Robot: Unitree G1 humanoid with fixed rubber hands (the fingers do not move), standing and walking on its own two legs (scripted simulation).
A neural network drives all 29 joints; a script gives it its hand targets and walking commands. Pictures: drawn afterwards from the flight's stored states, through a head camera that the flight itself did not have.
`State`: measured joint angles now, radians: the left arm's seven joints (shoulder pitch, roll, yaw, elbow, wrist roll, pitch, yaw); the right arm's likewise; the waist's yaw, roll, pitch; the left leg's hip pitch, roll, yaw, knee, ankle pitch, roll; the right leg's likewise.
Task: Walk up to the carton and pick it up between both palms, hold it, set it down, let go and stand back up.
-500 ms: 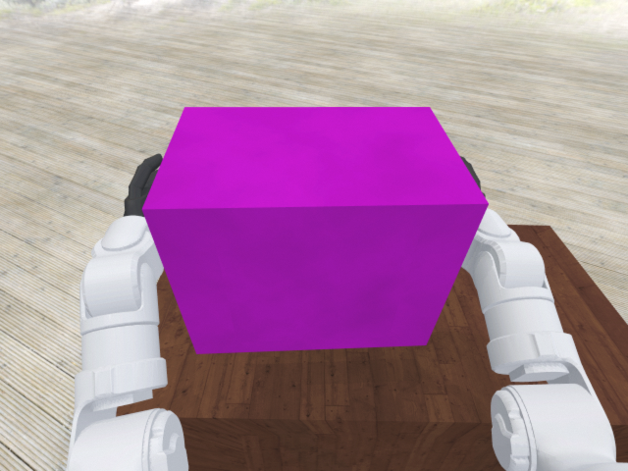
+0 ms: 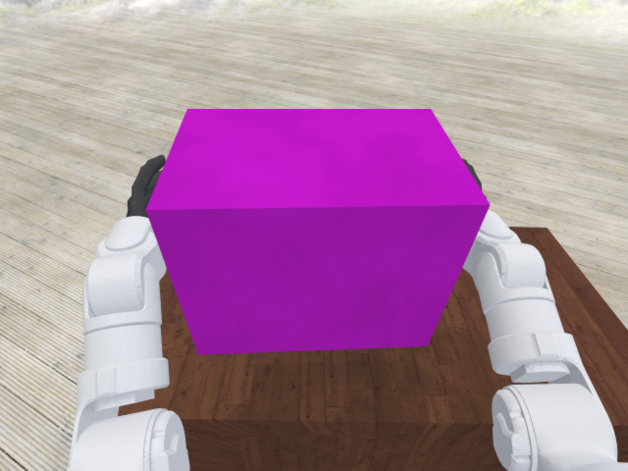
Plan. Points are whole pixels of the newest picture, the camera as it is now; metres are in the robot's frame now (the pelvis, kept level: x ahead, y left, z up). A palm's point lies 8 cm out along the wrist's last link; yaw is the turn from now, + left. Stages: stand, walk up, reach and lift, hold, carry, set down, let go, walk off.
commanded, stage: hold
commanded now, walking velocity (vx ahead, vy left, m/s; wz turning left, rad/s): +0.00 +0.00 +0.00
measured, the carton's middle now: (313, 233) +0.36 +0.00 +0.18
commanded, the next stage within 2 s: none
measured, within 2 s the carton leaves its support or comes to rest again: neither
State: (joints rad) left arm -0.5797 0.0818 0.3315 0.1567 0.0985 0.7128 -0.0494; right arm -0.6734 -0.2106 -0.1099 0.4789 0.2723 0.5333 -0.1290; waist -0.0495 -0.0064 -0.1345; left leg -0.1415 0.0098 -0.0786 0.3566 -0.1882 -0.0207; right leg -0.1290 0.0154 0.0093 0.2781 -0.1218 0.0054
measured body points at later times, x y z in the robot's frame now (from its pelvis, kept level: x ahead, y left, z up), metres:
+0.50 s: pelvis +0.00 +0.00 +0.00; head -0.06 +0.01 +0.45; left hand +0.37 +0.20 +0.21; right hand +0.38 -0.20 +0.20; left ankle +0.00 +0.13 -0.75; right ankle +0.02 -0.12 -0.75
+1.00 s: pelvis +0.00 +0.00 +0.00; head -0.06 +0.01 +0.45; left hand +0.37 +0.19 +0.21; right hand +0.38 -0.20 +0.21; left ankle +0.00 +0.13 -0.75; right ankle +0.02 -0.12 -0.75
